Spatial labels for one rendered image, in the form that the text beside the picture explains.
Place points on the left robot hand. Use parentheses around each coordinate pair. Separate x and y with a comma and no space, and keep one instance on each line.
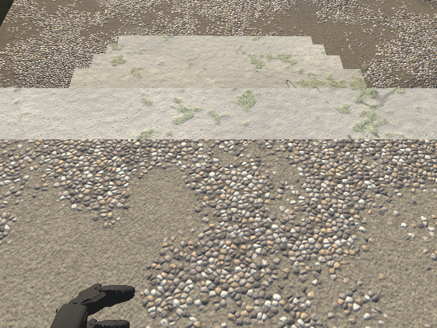
(89,301)

